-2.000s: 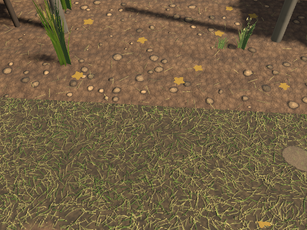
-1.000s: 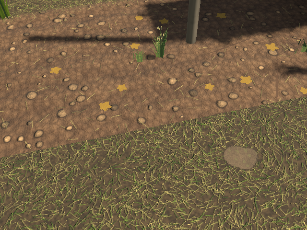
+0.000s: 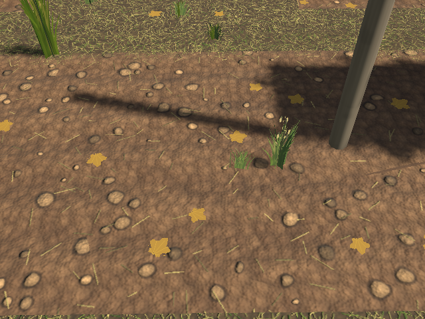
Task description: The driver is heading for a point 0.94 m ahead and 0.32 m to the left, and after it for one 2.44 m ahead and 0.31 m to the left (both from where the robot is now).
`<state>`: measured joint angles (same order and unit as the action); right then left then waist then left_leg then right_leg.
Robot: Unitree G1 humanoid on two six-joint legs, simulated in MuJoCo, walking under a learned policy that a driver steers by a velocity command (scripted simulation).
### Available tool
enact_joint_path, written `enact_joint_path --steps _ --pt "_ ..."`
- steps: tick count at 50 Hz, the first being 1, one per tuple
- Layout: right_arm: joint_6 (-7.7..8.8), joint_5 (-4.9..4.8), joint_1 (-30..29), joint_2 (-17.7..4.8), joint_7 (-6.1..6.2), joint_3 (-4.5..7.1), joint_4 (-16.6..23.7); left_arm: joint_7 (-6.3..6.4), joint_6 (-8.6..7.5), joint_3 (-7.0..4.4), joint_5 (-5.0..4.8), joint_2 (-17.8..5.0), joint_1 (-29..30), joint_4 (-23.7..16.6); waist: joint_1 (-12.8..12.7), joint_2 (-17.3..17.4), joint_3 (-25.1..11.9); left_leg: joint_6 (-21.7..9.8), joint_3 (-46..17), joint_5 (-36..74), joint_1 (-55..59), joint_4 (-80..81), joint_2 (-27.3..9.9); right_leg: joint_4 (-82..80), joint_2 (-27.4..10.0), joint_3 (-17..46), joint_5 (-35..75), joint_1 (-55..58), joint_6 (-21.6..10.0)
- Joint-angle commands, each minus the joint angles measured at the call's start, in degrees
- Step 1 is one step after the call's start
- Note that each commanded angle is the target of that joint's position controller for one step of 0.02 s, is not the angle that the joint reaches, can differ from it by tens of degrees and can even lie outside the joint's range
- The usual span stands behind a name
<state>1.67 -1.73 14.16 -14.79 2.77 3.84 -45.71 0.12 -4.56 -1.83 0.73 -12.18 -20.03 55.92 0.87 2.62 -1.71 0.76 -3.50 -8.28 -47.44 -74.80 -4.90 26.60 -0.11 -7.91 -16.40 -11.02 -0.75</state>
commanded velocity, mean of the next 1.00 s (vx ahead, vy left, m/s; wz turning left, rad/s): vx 0.50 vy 0.00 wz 0.52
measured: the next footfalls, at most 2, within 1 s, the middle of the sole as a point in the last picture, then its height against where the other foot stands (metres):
left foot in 0.24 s outside the picture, level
right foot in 0.70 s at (196, 299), level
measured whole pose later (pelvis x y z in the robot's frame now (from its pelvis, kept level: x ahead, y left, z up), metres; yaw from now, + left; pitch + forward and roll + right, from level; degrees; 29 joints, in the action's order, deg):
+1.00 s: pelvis +0.54 +0.16 +0.01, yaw +32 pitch +3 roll -1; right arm 3.2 -0.7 8.1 -16.1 0.0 4.3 -38.7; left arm -1.1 -5.3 -4.2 -0.6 -14.3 -19.0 49.4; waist -4.1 2.3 0.9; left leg -1.0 -4.1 -10.3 -37.5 -50.4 -5.1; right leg 15.9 2.4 -2.6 -10.9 -7.7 -2.1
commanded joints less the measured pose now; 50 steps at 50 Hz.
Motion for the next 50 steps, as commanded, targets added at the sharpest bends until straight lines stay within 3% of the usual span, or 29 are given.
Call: enact_joint_path --steps 1,4,8,10,11,12,13,14,15,16,17,18,20,24,26,29,32,34,35,36,37,38,39,40,41,42,44,47,50 --pt "0.52 0.65 -1.72 1.74 -1.68 -0.68 4.89 1.89 -1.46 -2.01 -0.25 -8.30 5.01 -4.49 1.26 -7.95 4.17 -0.42 -2.60 11.82 5.24 19.23 -2.13 -15.20 -15.35 7.29 14.47 -7.40 -8.39" --pt "0.37 0.53 -9.01 0.53 -3.74 -0.49 7.85 2.52 -0.86 -3.42 -1.43 -11.06 3.94 -4.22 -0.95 -5.37 5.19 -2.87 -0.05 12.85 5.06 27.61 -1.46 -16.17 -17.26 5.04 16.48 -0.69 -7.71" --pt "0.01 0.37 -16.44 -0.38 -5.36 -0.35 11.52 2.01 0.84 -4.54 -2.26 -11.93 -0.01 -3.11 -3.52 -4.07 5.78 -5.84 3.55 2.50 3.90 34.16 0.13 -12.31 -18.72 1.95 18.52 10.46 -5.42" --pt "-0.06 0.70 -14.17 -2.57 -5.55 0.60 11.80 1.77 1.49 -5.29 -2.04 -14.51 0.81 -3.80 -1.42 -6.38 2.48 -7.59 8.62 -4.98 14.18 36.76 4.76 -3.41 -17.26 -1.81 37.98 10.89 -3.91" --pt "-0.07 0.64 -6.65 -5.03 -5.46 2.03 9.77 1.77 1.85 -5.15 -2.01 -14.74 1.23 -4.04 2.88 -5.39 -1.99 -9.16 11.05 -3.01 25.96 39.83 8.27 7.83 -15.36 -4.49 47.16 8.81 -2.67" --pt "-0.34 0.16 5.33 -9.98 -4.50 4.48 6.52 1.79 1.50 -4.56 -1.01 -13.51 1.24 -4.98 8.24 -2.45 -7.99 -12.32 5.02 1.07 46.41 39.91 7.06 25.02 -13.15 -5.51 42.38 -4.38 -0.02" --pt "0.03 -0.32 8.19 -19.57 -4.01 6.10 5.79 0.51 -0.64 -1.52 1.12 -5.27 -2.24 -9.38 3.56 14.67 -14.59 -23.66 -29.42 -3.81 70.25 45.86 -10.25 49.97 -2.25 -2.22 -9.53 -33.04 4.06" --pt "0.11 0.78 15.78 -16.59 -3.48 5.02 6.66 -0.54 -3.89 -2.03 -1.24 -9.25 4.29 -10.44 8.60 10.19 -24.98 -26.56 -46.49 -11.09 77.52 56.63 -14.60 57.68 1.04 12.10 -16.08 -41.51 2.93" --pt "0.48 1.85 13.97 -13.47 -3.17 4.10 5.48 -0.82 -4.94 -2.92 -3.45 -11.54 9.43 -11.31 8.91 7.02 -17.36 -23.19 -38.28 -6.42 75.15 56.61 -13.34 57.73 -1.57 12.85 -11.14 -48.52 1.46" --pt "0.82 1.18 8.19 -11.34 -2.83 3.51 6.57 -0.17 -5.28 -2.47 -2.48 -10.55 10.63 -11.60 6.24 2.58 -11.84 -20.75 -30.49 -0.25 65.30 55.84 -10.95 51.56 -4.01 12.69 -6.52 -46.25 0.76" --pt "1.02 0.79 1.17 -9.22 -2.92 2.84 8.08 0.54 -4.70 -2.86 -0.90 -10.83 10.47 -10.89 2.33 -1.55 -7.65 -18.70 -24.01 5.66 52.72 56.31 -8.40 45.29 -6.03 12.50 -2.75 -39.11 0.94" --pt "1.30 1.20 -3.04 -7.83 -2.98 2.40 9.25 0.89 -3.51 -3.44 -0.58 -11.41 9.02 -10.69 -0.84 -0.98 -5.80 -17.83 -20.09 10.35 43.93 57.81 -6.67 41.47 -7.43 12.81 -1.54 -32.46 1.15" --pt "1.84 1.18 -4.43 -7.89 -3.10 2.55 9.44 0.78 -1.68 -3.64 -0.28 -9.99 8.67 -11.58 -2.93 -1.46 -4.25 -17.94 -17.52 13.71 35.98 60.22 -4.88 36.48 -6.75 11.79 -0.12 -26.92 2.04" --pt "2.18 -0.01 0.02 -8.94 -1.79 3.11 7.48 0.65 -1.28 -2.67 0.26 -6.61 17.54 -15.19 -0.98 -1.14 -1.08 -16.22 -11.93 14.20 31.73 61.15 -1.19 18.26 -3.53 10.78 13.50 -25.26 3.45" --pt "1.90 0.02 2.07 -9.10 -1.52 3.32 6.57 0.02 -1.58 -2.24 -0.21 -5.73 21.61 -16.33 0.75 0.51 -0.40 -14.38 -10.81 11.46 30.24 60.25 0.59 9.15 -1.05 10.28 20.82 -21.24 3.00" --pt "1.71 -0.23 4.97 -8.89 -1.65 3.48 5.17 -0.62 -1.77 -2.43 -1.21 -6.92 25.63 -18.17 2.40 1.65 0.28 -13.28 -14.43 5.80 31.55 58.92 -0.58 4.16 0.30 11.48 23.53 -18.31 2.45" --pt "1.39 -0.28 6.76 -8.23 -1.42 3.50 4.60 -1.09 -2.52 -3.05 -1.35 -8.97 26.44 -19.28 2.37 2.66 0.33 -12.67 -19.78 4.01 38.08 54.25 -2.42 0.50 0.78 12.91 16.81 -17.69 0.90" --pt "1.16 -0.07 6.12 -7.87 -1.31 3.44 5.08 -1.09 -3.46 -3.73 -1.42 -9.91 22.05 -18.53 -0.20 4.12 -1.07 -11.58 -21.28 8.50 39.89 49.33 -1.32 -2.81 1.43 11.62 13.32 -10.90 -0.98" --pt "1.28 0.15 4.62 -6.45 -1.53 2.91 6.07 -0.87 -3.80 -4.62 -0.82 -11.61 15.98 -17.36 -3.35 3.54 -5.25 -9.99 -19.42 12.47 37.26 42.44 1.37 -2.87 -0.74 12.65 13.88 -0.19 -3.07" --pt "1.62 1.01 3.36 -3.80 -1.90 1.80 7.61 -0.45 -3.87 -5.54 -0.04 -14.91 6.27 -16.36 -7.60 -1.93 -12.93 -7.80 -14.45 4.67 29.10 26.70 4.88 -1.32 -10.53 21.64 12.77 15.53 -6.71" --pt "1.79 -0.66 11.93 -1.65 -1.89 0.98 8.30 -0.78 -3.22 -6.23 0.28 -17.15 1.33 -14.53 -4.09 -20.75 -20.57 -4.02 -8.74 -23.63 8.79 9.87 11.56 -4.94 -22.72 46.58 0.61 34.47 -16.23" --pt "1.70 -0.84 12.03 -7.14 -1.59 1.76 6.44 -1.09 -2.85 -5.11 -1.21 -12.07 1.88 -15.12 -5.08 -15.32 -16.89 -3.48 -9.60 -23.47 2.37 2.09 7.01 -7.55 -23.41 51.03 -11.21 32.71 -15.34" --pt "1.45 -0.31 6.44 -9.54 -1.62 2.41 6.98 -0.87 -2.42 -4.34 -1.24 -9.15 4.08 -15.62 -6.43 -10.09 -9.36 -2.93 -8.31 -17.94 0.35 -0.15 5.47 -8.77 -20.82 43.28 -9.94 25.75 -12.99" --pt "1.38 0.39 2.96 -8.64 -1.50 2.28 7.63 -0.93 -1.98 -3.94 -0.57 -8.80 6.71 -15.70 -5.45 -5.53 -4.55 -2.62 -6.42 -13.91 2.06 0.81 3.89 -10.06 -18.48 36.99 -2.84 18.04 -11.78" --pt "1.70 1.06 0.43 -7.65 -1.61 2.27 8.55 -1.03 -1.78 -3.71 -0.30 -7.99 8.04 -15.15 -4.42 -4.74 -1.15 -2.62 -6.24 -11.36 3.08 3.57 2.66 -11.45 -16.51 32.70 3.29 12.28 -11.68" --pt "1.85 0.78 0.29 -6.42 -1.92 2.10 8.92 -1.07 -1.84 -3.27 0.05 -7.27 8.49 -14.72 -2.97 -5.60 -0.12 -2.87 -5.88 -10.17 5.69 5.57 1.53 -12.80 -14.67 28.97 7.09 8.57 -11.12" --pt "1.82 0.35 1.16 -4.36 -2.21 1.66 8.75 -1.31 -2.15 -3.16 -0.54 -6.64 8.13 -13.58 -1.65 -7.47 0.16 -2.80 -4.30 -10.07 7.34 10.22 0.64 -14.77 -13.06 24.57 11.44 6.32 -11.58" --pt "1.93 1.19 -3.38 -2.82 -2.53 0.74 10.18 -1.22 -2.30 -3.89 -1.34 -9.44 7.11 -11.99 -1.72 -6.55 1.19 -1.71 -1.54 -5.24 6.37 19.97 -0.98 -17.01 -13.29 20.00 19.09 5.23 -12.61" --pt "2.61 1.10 -8.86 -1.65 -3.26 -0.22 10.85 -0.93 -1.64 -4.30 -1.83 -11.29 5.80 -10.91 -3.43 -6.64 1.67 -1.50 1.08 4.63 10.64 31.83 -0.66 -17.60 -10.93 14.04 21.75 3.57 -10.89"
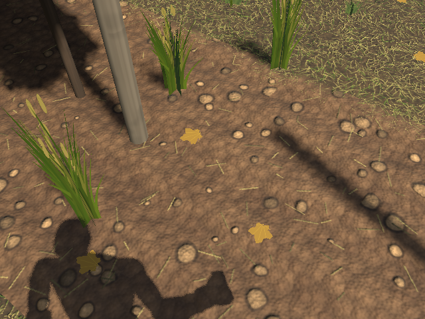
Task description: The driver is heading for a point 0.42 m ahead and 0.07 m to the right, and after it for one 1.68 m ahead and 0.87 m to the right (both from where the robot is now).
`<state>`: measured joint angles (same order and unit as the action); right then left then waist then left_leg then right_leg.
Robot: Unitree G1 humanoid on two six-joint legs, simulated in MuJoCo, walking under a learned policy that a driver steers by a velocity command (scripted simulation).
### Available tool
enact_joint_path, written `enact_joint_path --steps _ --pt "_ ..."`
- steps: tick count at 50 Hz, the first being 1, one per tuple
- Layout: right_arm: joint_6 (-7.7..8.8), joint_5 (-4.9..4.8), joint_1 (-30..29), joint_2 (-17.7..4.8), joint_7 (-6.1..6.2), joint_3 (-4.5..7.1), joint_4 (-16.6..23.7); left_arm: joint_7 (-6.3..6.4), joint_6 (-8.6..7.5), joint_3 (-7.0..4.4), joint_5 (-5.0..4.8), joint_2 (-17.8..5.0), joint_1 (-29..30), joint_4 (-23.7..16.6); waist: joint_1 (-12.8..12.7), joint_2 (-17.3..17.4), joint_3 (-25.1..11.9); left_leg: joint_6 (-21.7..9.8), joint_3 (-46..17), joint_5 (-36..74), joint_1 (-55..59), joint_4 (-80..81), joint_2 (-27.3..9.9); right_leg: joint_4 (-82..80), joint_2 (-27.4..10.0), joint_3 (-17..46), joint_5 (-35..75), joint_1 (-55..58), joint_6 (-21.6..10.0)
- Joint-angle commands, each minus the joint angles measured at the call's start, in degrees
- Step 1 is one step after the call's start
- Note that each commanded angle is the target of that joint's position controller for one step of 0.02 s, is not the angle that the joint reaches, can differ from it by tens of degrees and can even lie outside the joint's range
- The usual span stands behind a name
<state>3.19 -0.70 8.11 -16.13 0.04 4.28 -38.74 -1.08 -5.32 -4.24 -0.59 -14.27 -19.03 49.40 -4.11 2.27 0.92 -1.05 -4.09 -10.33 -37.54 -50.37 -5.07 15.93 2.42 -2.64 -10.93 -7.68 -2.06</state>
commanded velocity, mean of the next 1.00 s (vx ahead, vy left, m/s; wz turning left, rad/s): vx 0.31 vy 0.00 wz -0.28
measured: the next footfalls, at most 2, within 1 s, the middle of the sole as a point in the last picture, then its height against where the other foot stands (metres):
left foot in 0.20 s outside the picture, level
right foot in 0.70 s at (264, 306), level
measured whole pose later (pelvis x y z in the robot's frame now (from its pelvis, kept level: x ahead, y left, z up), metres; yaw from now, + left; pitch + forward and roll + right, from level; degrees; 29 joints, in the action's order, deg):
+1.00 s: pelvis +0.42 +0.03 -0.01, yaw -21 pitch +4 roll +1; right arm 0.1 0.5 4.8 -16.8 2.7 3.3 -42.3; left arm 1.0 1.5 -4.6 -0.1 -17.1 -9.6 37.5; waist -1.7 0.4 3.0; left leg 4.3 -7.0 -19.9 -33.4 -52.2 -1.2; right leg 26.3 6.6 6.3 -4.6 -24.8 -4.1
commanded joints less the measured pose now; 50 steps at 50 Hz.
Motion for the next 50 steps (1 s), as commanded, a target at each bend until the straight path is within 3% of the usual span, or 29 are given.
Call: enact_joint_path --steps 1,4,7,9,10,11,12,13,14,15,16,19,22,24,26,29,32,34,35,36,37,38,39,40,41,42,44,46,50 --pt "1.23 -0.08 -4.65 -0.32 -0.74 -0.79 4.13 0.31 -0.71 -1.93 -0.75 -9.70 3.89 -3.93 0.87 -6.43 -0.74 0.37 2.49 9.22 2.57 10.62 0.17 -6.82 -12.93 7.45 15.93 -0.07 -9.08" --pt "1.36 -0.62 -9.60 -1.34 -1.37 -0.76 5.44 0.24 -0.16 -1.99 -1.27 -10.70 0.07 -2.18 -0.86 -6.83 0.21 0.01 3.43 11.10 4.43 16.23 1.42 -6.09 -14.63 7.55 14.30 2.75 -8.64" --pt "1.49 -0.70 -11.26 -3.03 -1.95 -0.25 6.41 0.53 0.65 -2.21 -1.58 -11.75 -1.27 -0.80 0.19 -7.78 0.91 -2.04 3.74 6.60 6.23 20.22 2.42 -3.27 -17.15 8.06 17.43 7.12 -7.41" --pt "1.48 -0.06 -3.75 -5.59 -1.73 1.17 4.19 0.92 1.13 -2.18 -1.88 -12.29 -0.18 -0.49 5.26 -7.47 -3.56 -4.39 6.14 6.38 19.10 23.85 5.00 5.98 -15.33 4.96 31.62 6.78 -5.37" --pt "1.36 0.31 5.10 -8.27 -1.25 2.54 1.50 1.14 1.22 -1.52 -1.43 -10.85 -0.25 -0.61 9.20 -6.42 -8.97 -6.22 5.21 7.16 32.60 22.97 4.28 16.59 -12.57 2.51 32.73 1.69 -3.56" --pt "0.99 0.94 15.89 -13.21 -0.44 3.74 -0.23 1.33 0.97 0.06 0.71 -7.29 -0.10 -2.55 12.70 2.71 -17.57 -10.40 -9.99 10.56 49.78 21.16 -8.82 36.45 -8.66 -0.45 12.48 -11.56 -0.96" --pt "0.97 0.89 16.04 -15.02 -0.88 3.60 -0.90 0.92 -0.12 1.52 -0.25 -2.88 -6.03 -3.07 9.01 15.63 -23.61 -18.64 -34.30 -2.10 62.06 29.12 -18.80 52.10 -0.72 4.17 -22.46 -30.73 0.86" --pt "0.95 0.44 14.97 -9.60 -0.92 2.39 -0.51 0.70 -0.69 -0.04 -1.70 -9.09 -1.93 -2.43 11.09 7.96 -18.62 -16.51 -32.62 -9.09 58.14 31.63 -17.05 57.62 -3.71 8.95 -21.65 -37.18 0.42" --pt "1.19 0.19 11.16 -7.56 -0.84 1.53 -0.32 0.62 -0.87 -0.49 -2.36 -10.52 2.57 -3.89 10.34 5.72 -11.16 -13.99 -23.81 -6.64 50.58 32.94 -15.04 56.93 -5.94 8.11 -15.82 -38.99 -0.15" --pt "1.44 0.51 7.41 -5.98 -0.97 0.89 -0.19 0.93 -0.59 -0.46 -1.89 -9.60 4.22 -3.80 8.16 1.87 -7.55 -12.56 -18.07 -1.99 42.99 34.64 -12.61 54.33 -8.25 7.31 -10.96 -36.32 0.17" --pt "1.78 0.83 4.78 -4.45 -1.19 0.51 -0.34 1.08 -0.03 -0.66 -1.09 -8.99 4.56 -3.77 6.41 1.99 -4.57 -11.83 -13.74 1.45 37.29 36.71 -10.73 51.45 -9.50 7.46 -7.91 -34.16 0.61" --pt "3.28 1.38 2.82 -4.04 -1.18 0.71 -1.80 1.01 2.03 -0.40 -1.26 -5.95 1.99 -3.05 3.19 3.21 -2.44 -11.68 -6.23 7.21 29.55 41.68 -9.73 49.19 -10.61 8.49 -3.15 -29.52 1.70" --pt "3.70 2.04 2.92 -4.88 -0.42 0.98 -3.53 1.23 2.66 -0.67 -0.71 -5.58 5.26 -4.13 2.85 0.92 0.19 -10.58 1.91 23.23 28.68 41.59 -8.69 42.98 -9.02 9.56 3.88 -32.11 2.89" --pt "3.36 1.84 1.68 -5.71 0.32 1.04 -3.82 0.66 2.35 -0.32 -0.08 -4.64 7.13 -5.07 2.76 1.38 0.23 -8.67 8.54 30.15 27.04 40.59 -6.21 34.04 -7.86 6.68 11.12 -28.31 2.98" --pt "2.80 1.45 2.70 -6.67 1.16 1.14 -4.53 -0.22 2.17 0.39 0.38 -3.16 11.96 -6.88 4.81 1.18 0.42 -7.67 11.98 31.69 26.63 39.62 -5.39 26.33 -6.76 3.36 17.68 -24.86 2.66" --pt "1.52 0.68 4.91 -8.38 1.99 1.62 -5.90 -1.57 2.60 0.39 0.33 -3.71 15.23 -9.54 6.03 1.24 -0.55 -7.56 12.30 33.45 33.02 36.28 -7.89 21.07 -6.03 2.21 16.65 -25.09 1.75" --pt "-0.46 -0.55 3.84 -10.47 3.33 2.39 -6.18 -2.71 2.86 -0.42 0.81 -6.13 15.23 -11.85 4.82 2.12 -1.70 -6.22 11.54 40.03 39.31 28.65 -10.60 17.92 -4.46 0.57 6.61 -25.85 -0.26" --pt "-1.65 -0.88 2.85 -10.70 4.07 2.65 -5.68 -2.92 2.56 -1.85 0.62 -8.85 7.97 -10.68 1.25 1.64 -5.43 -3.93 13.02 44.47 38.94 16.13 -8.49 13.04 -0.79 -1.70 6.22 -16.63 -2.48" --pt "-1.59 -0.38 4.50 -9.29 3.65 2.10 -5.40 -2.05 2.47 -3.21 0.69 -11.83 2.23 -9.30 -1.06 -1.38 -9.24 -1.21 14.51 37.88 33.93 4.75 -4.20 9.10 -0.24 0.47 18.65 -5.36 -4.91" --pt "-1.05 2.65 8.20 -4.37 2.82 0.51 -3.92 -0.46 2.97 -4.29 0.74 -17.44 0.21 -9.81 1.44 -13.78 -14.81 2.77 14.56 -1.84 16.57 -13.91 1.57 14.56 -13.46 17.23 48.00 11.71 -11.06" --pt "-0.30 2.43 11.78 -3.69 1.55 -0.54 -2.53 -0.48 3.03 -4.01 1.53 -18.77 2.04 -12.11 3.43 -17.73 -25.03 4.96 4.10 -31.86 1.11 -30.48 11.21 10.50 -25.46 42.18 46.50 24.68 -24.60" --pt "0.01 0.79 7.90 -8.29 0.58 0.59 -3.32 -0.58 3.58 -3.17 1.21 -14.75 3.55 -13.74 0.10 -7.98 -25.69 3.88 -3.15 -27.05 -0.87 -32.43 7.00 7.79 -22.30 36.68 36.29 21.63 -21.88" --pt "-0.30 -0.18 3.57 -8.39 0.60 0.61 -1.91 -0.37 3.76 -2.46 0.52 -12.26 7.25 -14.38 0.77 -5.75 -19.00 3.24 -2.22 -21.90 -2.60 -29.60 5.32 6.67 -19.45 30.11 28.57 14.81 -18.69" --pt "-0.92 0.53 2.29 -7.52 1.38 0.63 -2.47 -0.04 4.15 -2.02 -0.26 -10.56 9.37 -14.41 2.35 -1.07 -13.05 3.59 -1.54 -18.57 -2.34 -24.88 3.36 4.98 -16.47 26.07 22.09 6.88 -15.59" --pt "-1.72 1.21 1.78 -8.03 2.15 0.93 -2.16 0.40 4.54 -1.76 -0.46 -9.77 10.96 -14.61 3.68 -1.95 -9.99 3.77 -1.58 -16.23 0.12 -20.27 2.27 3.57 -14.72 24.31 17.43 0.01 -14.15" --pt "-2.40 1.25 2.24 -7.71 2.29 0.99 -2.00 0.60 4.89 -1.77 0.27 -9.94 11.61 -14.99 4.97 -4.31 -8.62 3.74 -1.08 -14.83 3.85 -17.47 2.50 2.24 -12.86 23.43 14.85 -5.29 -13.25" --pt "-2.69 1.34 3.58 -5.91 2.64 0.60 -2.16 1.07 5.15 -2.28 1.04 -10.98 12.04 -15.73 5.65 -6.96 -8.53 4.41 -0.10 -13.47 6.60 -11.63 3.81 1.79 -11.03 21.93 16.49 -8.88 -12.94" --pt "-2.69 1.39 2.93 -5.27 2.99 0.34 -2.06 1.88 5.41 -2.77 0.77 -12.06 11.23 -16.00 5.15 -7.29 -10.00 5.28 -0.59 -11.67 7.06 -6.62 4.39 2.37 -10.64 22.25 15.34 -8.57 -12.68" --pt "-2.84 1.04 0.08 -5.27 2.84 0.25 -1.27 2.96 6.57 -2.98 0.31 -12.24 11.84 -16.95 3.94 -9.22 -9.67 5.87 -1.68 -6.91 8.99 0.78 5.18 1.84 -8.92 24.88 -0.55 -10.46 -10.51"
